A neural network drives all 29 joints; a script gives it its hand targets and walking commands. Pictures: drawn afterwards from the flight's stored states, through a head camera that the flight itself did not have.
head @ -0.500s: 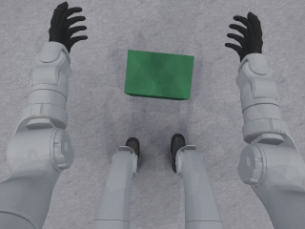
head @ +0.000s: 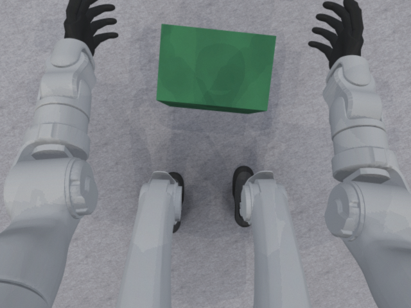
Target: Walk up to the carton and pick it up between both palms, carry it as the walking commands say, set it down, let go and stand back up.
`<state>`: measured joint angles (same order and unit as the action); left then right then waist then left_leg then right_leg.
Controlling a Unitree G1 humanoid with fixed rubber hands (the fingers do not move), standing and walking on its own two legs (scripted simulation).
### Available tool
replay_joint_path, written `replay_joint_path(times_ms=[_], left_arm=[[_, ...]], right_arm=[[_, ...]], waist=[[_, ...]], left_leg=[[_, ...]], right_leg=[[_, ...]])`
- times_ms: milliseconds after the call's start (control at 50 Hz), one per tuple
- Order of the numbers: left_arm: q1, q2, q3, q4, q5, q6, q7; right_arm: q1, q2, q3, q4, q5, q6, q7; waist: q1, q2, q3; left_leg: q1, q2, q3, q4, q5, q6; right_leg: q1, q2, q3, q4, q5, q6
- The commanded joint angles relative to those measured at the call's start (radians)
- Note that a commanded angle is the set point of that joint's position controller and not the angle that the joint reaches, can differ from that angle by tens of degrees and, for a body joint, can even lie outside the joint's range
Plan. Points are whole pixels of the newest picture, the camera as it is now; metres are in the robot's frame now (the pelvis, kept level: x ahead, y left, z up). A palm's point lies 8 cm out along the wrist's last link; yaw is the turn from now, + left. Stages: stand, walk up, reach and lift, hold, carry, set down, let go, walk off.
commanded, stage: reach and lift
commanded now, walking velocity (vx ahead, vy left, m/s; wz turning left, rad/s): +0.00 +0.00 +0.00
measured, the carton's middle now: (213, 77) +0.51 -0.01 -0.43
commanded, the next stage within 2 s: none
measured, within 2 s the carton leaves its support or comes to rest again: neither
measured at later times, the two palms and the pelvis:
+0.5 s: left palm (118, 57) +0.52 +0.20 -0.28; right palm (307, 70) +0.50 -0.21 -0.28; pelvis -0.02 +0.01 -0.12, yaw -1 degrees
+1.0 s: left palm (136, 73) +0.51 +0.19 -0.38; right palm (296, 79) +0.49 -0.22 -0.36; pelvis -0.03 +0.00 -0.19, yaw -1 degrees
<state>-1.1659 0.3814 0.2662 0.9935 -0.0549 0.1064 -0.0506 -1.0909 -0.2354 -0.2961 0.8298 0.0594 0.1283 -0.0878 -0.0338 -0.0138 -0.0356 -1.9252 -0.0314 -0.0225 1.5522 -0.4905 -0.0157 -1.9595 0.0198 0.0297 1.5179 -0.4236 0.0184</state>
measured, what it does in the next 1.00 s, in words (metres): lowers itself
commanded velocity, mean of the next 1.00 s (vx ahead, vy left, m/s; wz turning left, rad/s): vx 0.00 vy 0.00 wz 0.00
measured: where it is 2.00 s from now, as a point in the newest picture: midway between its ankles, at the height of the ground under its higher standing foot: (208, 209)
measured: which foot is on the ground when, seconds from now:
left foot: down 0.00-1.00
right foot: down 0.00-1.00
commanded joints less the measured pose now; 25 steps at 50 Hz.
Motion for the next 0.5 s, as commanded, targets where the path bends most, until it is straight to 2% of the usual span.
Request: replay_joint_path(times_ms=[0, 20, 40, 60, 80, 100, 120, 140, 160, 180, 200, 220, 240, 260, 280, 300, 320, 340, 360, 380, 400, 420, 440, 460, 480], left_arm=[[-0.329, 0.226, -0.006, -0.239, -0.034, -0.006, 0.039], [-0.317, 0.207, -0.019, -0.206, -0.046, -0.011, 0.045], [-0.331, 0.224, -0.044, -0.230, -0.039, -0.001, 0.044], [-0.334, 0.210, -0.056, -0.153, -0.051, 0.010, 0.047], [-0.341, 0.177, -0.068, -0.150, -0.055, 0.013, 0.045], [-0.383, 0.177, -0.079, -0.226, -0.066, 0.011, 0.047], [-0.392, 0.181, -0.082, -0.188, -0.073, 0.013, 0.052], [-0.386, 0.173, -0.085, -0.152, -0.078, 0.008, 0.050], [-0.380, 0.195, -0.080, -0.106, -0.074, 0.005, 0.051], [-0.341, 0.140, -0.094, -0.020, -0.067, 0.008, 0.045], [-0.349, 0.154, -0.103, 0.002, -0.077, 0.010, 0.048], [-0.372, 0.175, -0.088, -0.056, -0.065, -0.002, 0.054], [-0.408, 0.178, -0.088, -0.111, -0.066, -0.014, 0.068], [-0.403, 0.158, -0.101, -0.094, -0.070, -0.024, 0.067], [-0.410, 0.150, -0.109, -0.049, -0.087, -0.027, 0.072], [-0.418, 0.156, -0.113, -0.148, -0.083, -0.031, 0.070], [-0.398, 0.139, -0.125, -0.016, -0.103, -0.023, 0.079], [-0.431, 0.177, -0.104, -0.119, -0.103, -0.027, 0.091], [-0.422, 0.184, -0.113, -0.060, -0.116, -0.027, 0.094], [-0.426, 0.204, -0.112, -0.090, -0.123, -0.024, 0.100], [-0.409, 0.187, -0.108, -0.056, -0.106, -0.034, 0.101], [-0.404, 0.141, -0.121, -0.026, -0.111, -0.031, 0.098], [-0.373, 0.165, -0.104, 0.001, -0.097, -0.037, 0.093], [-0.363, 0.164, -0.120, 0.021, -0.096, -0.039, 0.093], [-0.401, 0.134, -0.137, 0.015, -0.117, -0.046, 0.094]], right_arm=[[-0.297, -0.164, 0.038, -0.173, 0.040, -0.004, -0.021], [-0.272, -0.143, 0.039, -0.142, 0.049, -0.004, -0.026], [-0.274, -0.157, 0.036, -0.132, 0.050, 0.003, -0.027], [-0.273, -0.169, 0.021, -0.089, 0.056, 0.002, -0.026], [-0.274, -0.147, 0.046, -0.091, 0.085, 0.005, -0.022], [-0.316, -0.160, 0.048, -0.140, 0.075, 0.002, -0.029], [-0.341, -0.194, 0.026, -0.101, 0.071, 0.003, -0.034], [-0.343, -0.168, 0.032, -0.073, 0.072, -0.001, -0.035], [-0.328, -0.175, 0.038, -0.061, 0.074, -0.005, -0.039], [-0.327, -0.161, 0.014, 0.037, 0.061, -0.008, -0.031], [-0.317, -0.177, 0.019, 0.049, 0.056, -0.016, -0.031], [-0.358, -0.179, 0.020, -0.017, 0.075, -0.029, -0.034], [-0.355, -0.197, 0.002, -0.022, 0.067, -0.041, -0.034], [-0.367, -0.179, 0.020, -0.014, 0.076, -0.049, -0.036], [-0.352, -0.201, 0.015, 0.055, 0.058, -0.057, -0.032], [-0.380, -0.200, 0.017, -0.048, 0.073, -0.060, -0.033], [-0.386, -0.207, 0.026, 0.043, 0.081, -0.064, -0.033], [-0.389, -0.224, 0.047, -0.028, 0.084, -0.068, -0.033], [-0.403, -0.234, 0.037, 0.004, 0.089, -0.077, -0.038], [-0.411, -0.275, 0.031, -0.018, 0.082, -0.077, -0.043], [-0.355, -0.225, 0.050, 0.047, 0.103, -0.076, -0.043], [-0.367, -0.232, 0.041, 0.054, 0.089, -0.080, -0.038], [-0.374, -0.195, 0.073, 0.074, 0.111, -0.081, -0.030], [-0.372, -0.193, 0.080, 0.070, 0.142, -0.079, -0.030], [-0.399, -0.167, 0.113, 0.102, 0.142, -0.085, -0.022]], waist=[[0.031, -0.001, -1.324], [0.022, 0.033, -1.277], [0.027, 0.063, -1.267], [-0.010, 0.078, -1.198], [0.011, 0.102, -1.220], [0.001, 0.090, -1.214], [0.012, 0.105, -1.164], [0.006, 0.073, -1.094], [0.006, 0.077, -1.060], [0.011, 0.102, -0.966], [-0.026, 0.078, -1.016], [0.012, 0.086, -1.048], [-0.004, 0.099, -1.068], [0.016, 0.105, -1.048], [-0.018, 0.060, -0.991], [0.007, 0.088, -1.108], [0.001, 0.089, -1.034], [-0.009, 0.033, -1.123], [-0.016, 0.023, -1.098], [-0.029, 0.024, -1.145], [0.014, 0.060, -1.090], [-0.013, 0.063, -0.977], [0.046, 0.063, -0.961], [0.036, 0.077, -1.025], [0.040, 0.055, -0.951]], left_leg=[[0.444, -0.038, 0.087, -0.018, 0.323, -0.030], [0.442, -0.042, 0.086, -0.002, 0.312, -0.020], [0.477, -0.030, 0.076, 0.017, 0.337, -0.025], [0.503, -0.021, 0.053, 0.014, 0.262, -0.023], [0.548, -0.022, 0.066, 0.046, 0.268, -0.024], [0.491, -0.022, 0.064, 0.057, 0.275, -0.025], [0.449, -0.023, 0.077, 0.077, 0.250, -0.028], [0.370, -0.016, 0.077, 0.094, 0.225, -0.021], [0.361, -0.014, 0.071, 0.100, 0.185, -0.011], [0.311, -0.008, 0.066, 0.100, 0.166, -0.019], [0.339, 0.001, 0.049, 0.126, 0.161, -0.017], [0.332, -0.004, 0.051, 0.153, 0.213, -0.024], [0.347, -0.006, 0.056, 0.163, 0.212, -0.019], [0.351, -0.008, 0.068, 0.178, 0.230, -0.020], [0.300, -0.007, 0.051, 0.183, 0.206, -0.021], [0.336, -0.008, 0.056, 0.206, 0.264, -0.024], [0.336, 0.004, 0.032, 0.233, 0.271, -0.019], [0.363, -0.009, 0.046, 0.247, 0.288, -0.020], [0.345, -0.002, 0.025, 0.258, 0.275, -0.010], [0.361, -0.001, 0.031, 0.278, 0.287, -0.017], [0.331, -0.009, 0.054, 0.279, 0.260, -0.020], [0.283, -0.004, 0.036, 0.285, 0.248, -0.014], [0.271, -0.002, 0.040, 0.286, 0.244, -0.008], [0.311, 0.005, 0.050, 0.303, 0.230, -0.010], [0.226, 0.006, 0.044, 0.324, 0.238, -0.010]], right_leg=[[0.783, 0.028, -0.075, 0.078, 0.387, 0.035], [0.739, 0.031, -0.075, 0.089, 0.361, 0.041], [0.654, 0.029, -0.082, 0.105, 0.344, 0.033], [0.548, 0.025, -0.106, 0.094, 0.229, 0.035], [0.527, 0.025, -0.093, 0.095, 0.220, 0.036], [0.559, 0.027, -0.107, 0.124, 0.257, 0.032], [0.544, 0.029, -0.088, 0.134, 0.232, 0.024], [0.523, 0.019, -0.078, 0.133, 0.227, 0.022], [0.482, 0.021, -0.082, 0.144, 0.190, 0.028], [0.421, 0.016, -0.085, 0.162, 0.164, 0.025], [0.423, 0.012, -0.095, 0.189, 0.160, 0.031], [0.425, 0.015, -0.084, 0.208, 0.201, 0.022], [0.425, 0.020, -0.091, 0.230, 0.198, 0.017], [0.393, 0.023, -0.091, 0.219, 0.198, 0.016], [0.382, 0.015, -0.108, 0.252, 0.183, 0.020], [0.435, 0.019, -0.099, 0.275, 0.252, 0.016], [0.352, 0.017, -0.101, 0.297, 0.224, 0.023], [0.430, 0.022, -0.094, 0.296, 0.260, 0.024], [0.385, 0.014, -0.117, 0.333, 0.238, 0.031], [0.426, 0.016, -0.106, 0.349, 0.255, 0.028], [0.396, 0.014, -0.095, 0.336, 0.233, 0.023], [0.323, 0.016, -0.094, 0.348, 0.208, 0.019], [0.321, 0.011, -0.099, 0.364, 0.203, 0.029], [0.369, 0.015, -0.090, 0.372, 0.202, 0.027], [0.347, 0.005, -0.086, 0.399, 0.223, 0.021]])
